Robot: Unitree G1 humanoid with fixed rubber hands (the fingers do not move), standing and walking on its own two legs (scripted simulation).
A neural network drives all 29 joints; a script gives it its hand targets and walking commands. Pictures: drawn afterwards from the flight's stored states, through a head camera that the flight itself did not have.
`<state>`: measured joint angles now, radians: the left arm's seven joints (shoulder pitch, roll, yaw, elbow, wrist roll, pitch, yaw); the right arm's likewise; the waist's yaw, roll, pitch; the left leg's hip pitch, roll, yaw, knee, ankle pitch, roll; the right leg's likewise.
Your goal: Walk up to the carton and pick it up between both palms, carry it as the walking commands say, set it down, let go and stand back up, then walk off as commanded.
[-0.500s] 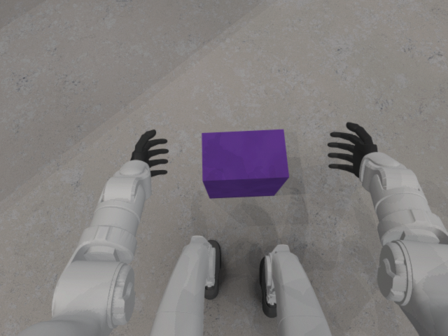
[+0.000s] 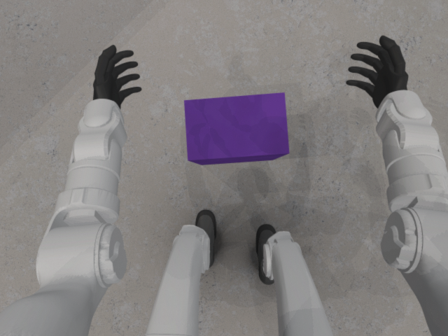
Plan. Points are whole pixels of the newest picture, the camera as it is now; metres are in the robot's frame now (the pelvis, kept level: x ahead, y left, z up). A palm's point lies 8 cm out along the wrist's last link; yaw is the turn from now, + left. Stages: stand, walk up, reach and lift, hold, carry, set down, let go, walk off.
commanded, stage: reach and lift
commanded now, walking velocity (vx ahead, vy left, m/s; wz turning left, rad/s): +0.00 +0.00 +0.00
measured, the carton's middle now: (235, 135) +0.47 +0.01 -0.51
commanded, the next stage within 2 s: none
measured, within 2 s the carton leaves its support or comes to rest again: neither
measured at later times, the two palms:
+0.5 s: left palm (126, 117) +0.47 +0.24 -0.22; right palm (352, 106) +0.49 -0.22 -0.22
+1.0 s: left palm (160, 127) +0.47 +0.21 -0.37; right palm (318, 122) +0.49 -0.20 -0.38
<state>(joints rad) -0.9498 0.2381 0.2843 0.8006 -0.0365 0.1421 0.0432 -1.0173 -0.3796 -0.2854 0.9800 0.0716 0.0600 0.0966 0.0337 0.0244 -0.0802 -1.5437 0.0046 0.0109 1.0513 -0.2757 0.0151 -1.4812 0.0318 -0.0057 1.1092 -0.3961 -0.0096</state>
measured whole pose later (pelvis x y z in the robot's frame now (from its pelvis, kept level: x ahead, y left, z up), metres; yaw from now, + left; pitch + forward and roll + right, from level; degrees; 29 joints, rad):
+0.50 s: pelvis -0.04 -0.01 -0.11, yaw -1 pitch +49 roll +0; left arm -1.13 0.36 0.37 0.89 -0.02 0.16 -0.02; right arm -1.20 -0.37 -0.28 0.91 0.04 0.18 0.01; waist 0.03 0.01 -0.04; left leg -1.97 0.00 -0.02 1.47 -0.35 -0.02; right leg -1.91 0.05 -0.02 1.55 -0.49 -0.02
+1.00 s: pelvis -0.07 +0.01 -0.24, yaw -1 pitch +29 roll -1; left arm -1.37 0.38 0.15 0.81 -0.21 0.22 0.14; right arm -1.41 -0.51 -0.11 0.90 0.23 0.22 -0.04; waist 0.05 0.02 0.51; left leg -2.05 0.00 0.01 2.01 -0.47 0.02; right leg -1.97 0.04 -0.02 2.09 -0.63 0.00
